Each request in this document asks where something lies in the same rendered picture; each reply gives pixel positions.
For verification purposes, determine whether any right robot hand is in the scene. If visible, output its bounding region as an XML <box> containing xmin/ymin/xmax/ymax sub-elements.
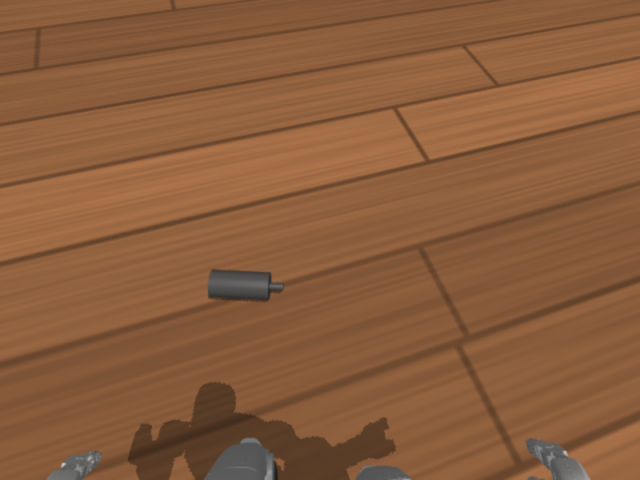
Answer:
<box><xmin>526</xmin><ymin>438</ymin><xmax>591</xmax><ymax>480</ymax></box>

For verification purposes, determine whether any left robot hand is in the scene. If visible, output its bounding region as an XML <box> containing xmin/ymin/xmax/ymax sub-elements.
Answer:
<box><xmin>46</xmin><ymin>451</ymin><xmax>102</xmax><ymax>480</ymax></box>

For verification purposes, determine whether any bottle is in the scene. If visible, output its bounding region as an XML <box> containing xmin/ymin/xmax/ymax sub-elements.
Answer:
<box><xmin>208</xmin><ymin>270</ymin><xmax>284</xmax><ymax>300</ymax></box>

